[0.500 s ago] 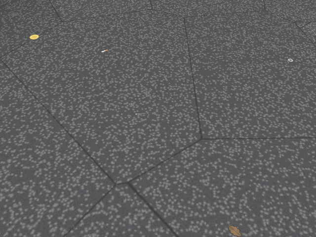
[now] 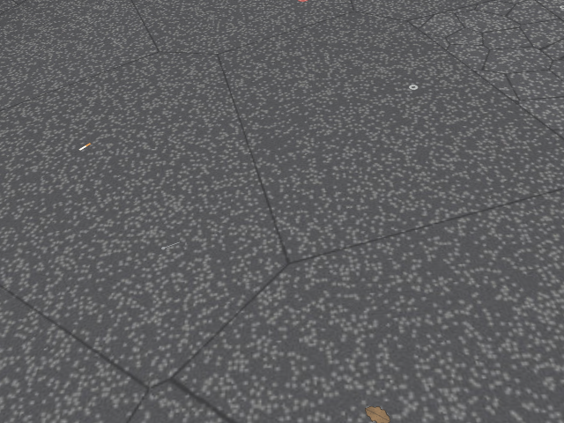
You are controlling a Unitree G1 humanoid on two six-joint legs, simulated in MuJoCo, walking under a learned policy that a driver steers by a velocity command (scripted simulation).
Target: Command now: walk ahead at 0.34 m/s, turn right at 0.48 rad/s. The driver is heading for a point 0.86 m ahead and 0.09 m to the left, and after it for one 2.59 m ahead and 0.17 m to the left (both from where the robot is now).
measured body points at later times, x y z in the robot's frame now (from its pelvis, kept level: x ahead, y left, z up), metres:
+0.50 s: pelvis +0.26 +0.02 +0.00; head +0.30 +0.01 +0.45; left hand +0.22 +0.27 -0.14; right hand +0.47 -0.21 -0.11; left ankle +0.34 +0.09 -0.72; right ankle +0.07 -0.09 -0.62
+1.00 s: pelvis +0.57 -0.01 +0.01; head +0.59 -0.02 +0.46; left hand +0.63 +0.27 -0.09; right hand +0.70 -0.26 -0.12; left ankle +0.45 +0.10 -0.64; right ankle +0.64 -0.09 -0.72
